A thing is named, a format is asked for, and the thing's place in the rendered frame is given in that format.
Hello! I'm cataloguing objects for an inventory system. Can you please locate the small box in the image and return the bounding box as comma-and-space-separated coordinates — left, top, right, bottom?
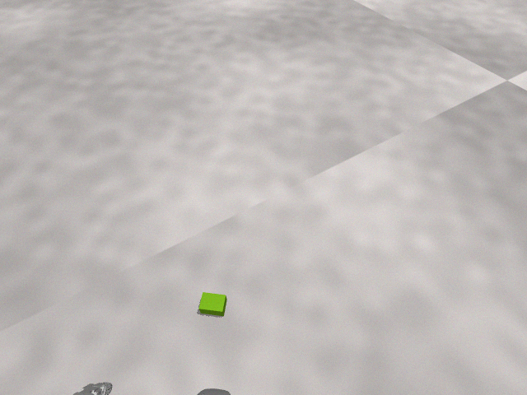
199, 292, 227, 316

